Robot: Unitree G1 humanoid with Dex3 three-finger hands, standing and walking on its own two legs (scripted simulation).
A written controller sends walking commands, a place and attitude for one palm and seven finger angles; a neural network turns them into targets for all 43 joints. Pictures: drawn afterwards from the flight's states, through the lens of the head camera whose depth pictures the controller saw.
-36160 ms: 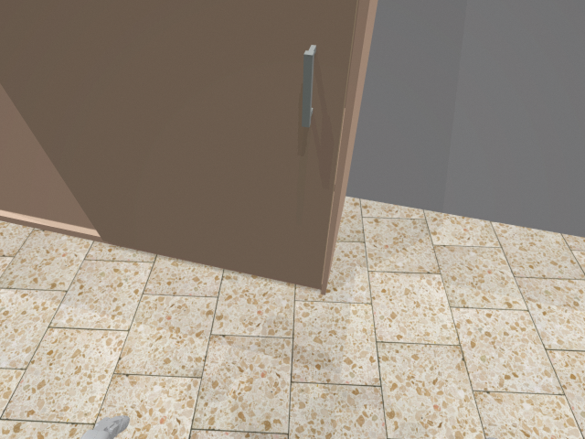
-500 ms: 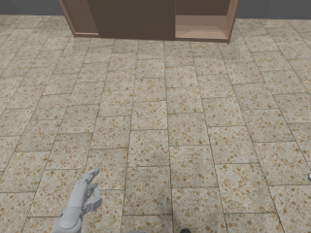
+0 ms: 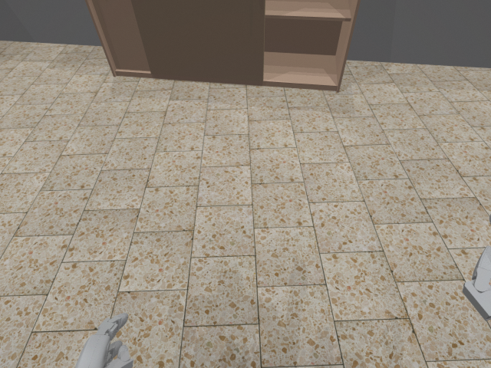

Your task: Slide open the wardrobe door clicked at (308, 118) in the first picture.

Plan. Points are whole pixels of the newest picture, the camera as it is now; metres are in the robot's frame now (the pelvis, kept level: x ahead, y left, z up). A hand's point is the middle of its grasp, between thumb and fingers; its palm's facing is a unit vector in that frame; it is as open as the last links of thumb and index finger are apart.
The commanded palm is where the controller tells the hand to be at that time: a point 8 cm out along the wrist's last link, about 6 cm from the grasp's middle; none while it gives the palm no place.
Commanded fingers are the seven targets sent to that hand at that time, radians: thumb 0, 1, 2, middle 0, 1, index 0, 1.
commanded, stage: stop stepping back and stand still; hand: right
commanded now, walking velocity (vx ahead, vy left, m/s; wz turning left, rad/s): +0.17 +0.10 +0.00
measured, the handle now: out of the picture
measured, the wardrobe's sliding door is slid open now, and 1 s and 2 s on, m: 0.58 0.58 0.58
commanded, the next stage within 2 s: let the arm hang, fingers relaxed in 1.30 s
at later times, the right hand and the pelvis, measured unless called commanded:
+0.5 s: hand out of the picture +0.19 -0.30 +0.16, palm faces +0.38 +0.87 -0.32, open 7.4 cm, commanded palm +0.12 -0.33 +0.18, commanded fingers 0.00 -0.90 -0.90 0.20 0.30 0.20 0.30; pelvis -0.02 -0.05 -0.01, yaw +0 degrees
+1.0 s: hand out of the picture +0.19 -0.27 +0.18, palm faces +0.31 +0.83 -0.46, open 7.4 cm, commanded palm +0.15 -0.32 +0.18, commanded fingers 0.00 -0.90 -0.90 0.20 0.30 0.20 0.30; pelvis -0.01 -0.04 +0.00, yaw +3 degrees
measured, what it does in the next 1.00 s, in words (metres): steps on the spot: right foot, then left foot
